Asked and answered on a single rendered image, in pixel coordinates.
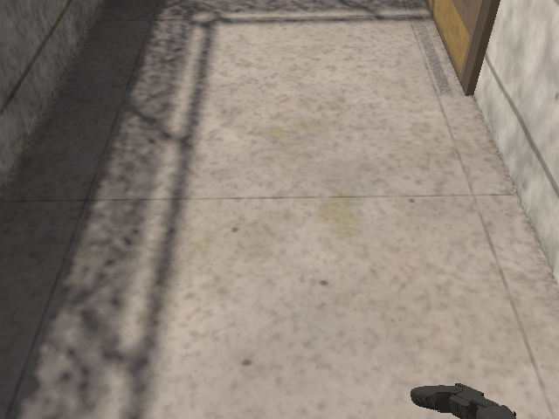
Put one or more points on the right robot hand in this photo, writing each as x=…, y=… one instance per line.
x=460, y=400

